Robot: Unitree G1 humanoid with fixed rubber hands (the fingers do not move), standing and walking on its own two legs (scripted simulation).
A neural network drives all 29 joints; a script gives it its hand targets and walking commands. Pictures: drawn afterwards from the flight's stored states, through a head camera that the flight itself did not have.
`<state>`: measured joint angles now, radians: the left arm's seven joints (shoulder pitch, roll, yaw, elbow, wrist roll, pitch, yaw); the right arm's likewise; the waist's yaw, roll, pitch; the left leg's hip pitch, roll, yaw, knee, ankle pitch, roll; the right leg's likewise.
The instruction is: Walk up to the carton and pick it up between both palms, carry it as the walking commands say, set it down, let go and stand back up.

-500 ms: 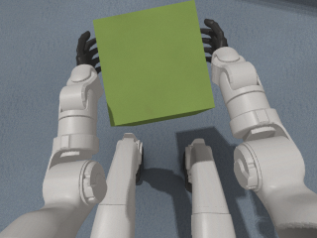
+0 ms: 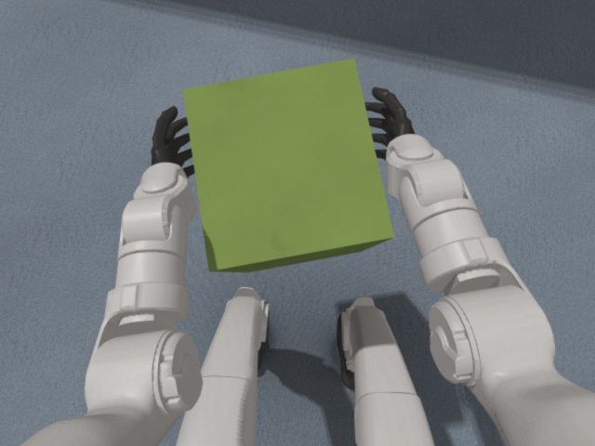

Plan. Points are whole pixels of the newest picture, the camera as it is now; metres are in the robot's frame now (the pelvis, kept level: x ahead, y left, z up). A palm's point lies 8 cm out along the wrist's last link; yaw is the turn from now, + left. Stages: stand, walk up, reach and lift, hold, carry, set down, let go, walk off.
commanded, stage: reach and lift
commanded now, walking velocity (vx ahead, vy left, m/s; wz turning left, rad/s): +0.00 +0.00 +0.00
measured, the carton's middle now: (290, 187) +0.44 +0.06 -0.09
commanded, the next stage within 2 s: none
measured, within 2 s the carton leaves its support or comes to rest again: neither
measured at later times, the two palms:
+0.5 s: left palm (138, 155) +0.40 +0.21 +0.07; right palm (423, 126) +0.45 -0.08 +0.07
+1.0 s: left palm (106, 124) +0.40 +0.21 +0.13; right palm (447, 95) +0.45 -0.08 +0.13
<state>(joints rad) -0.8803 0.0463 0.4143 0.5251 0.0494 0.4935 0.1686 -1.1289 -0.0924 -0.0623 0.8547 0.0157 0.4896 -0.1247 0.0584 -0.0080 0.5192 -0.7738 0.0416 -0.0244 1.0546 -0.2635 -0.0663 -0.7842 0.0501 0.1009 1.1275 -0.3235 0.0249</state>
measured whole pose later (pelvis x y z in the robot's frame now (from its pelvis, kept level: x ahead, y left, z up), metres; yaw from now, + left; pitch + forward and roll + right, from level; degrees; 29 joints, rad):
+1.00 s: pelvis +0.10 +0.00 +0.09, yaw +0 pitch -4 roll +1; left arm -0.41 -0.09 0.35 0.44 0.27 0.69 0.07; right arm -0.60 0.10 -0.20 0.74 -0.17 0.64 -0.06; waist 0.07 -0.01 0.00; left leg -0.27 0.04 -0.03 0.52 -0.19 -0.06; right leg -0.27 0.03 0.10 0.58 -0.24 0.01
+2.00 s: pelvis +0.11 +0.01 +0.09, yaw +0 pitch -4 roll +0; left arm -0.46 -0.10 0.31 0.47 0.27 0.73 0.08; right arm -0.53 0.10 -0.23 0.61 -0.22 0.70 -0.02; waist 0.02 -0.01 -0.01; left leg -0.26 0.04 -0.03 0.52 -0.19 -0.06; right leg -0.25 0.03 0.10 0.56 -0.24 0.01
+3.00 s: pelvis +0.11 +0.01 +0.09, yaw +0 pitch -5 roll +0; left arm -0.34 -0.12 0.24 0.34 0.27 0.77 0.08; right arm -0.39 0.12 -0.20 0.45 -0.22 0.75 0.00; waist 0.01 -0.01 -0.03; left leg -0.24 0.04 -0.03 0.52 -0.19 -0.05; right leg -0.23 0.02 0.10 0.55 -0.24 0.01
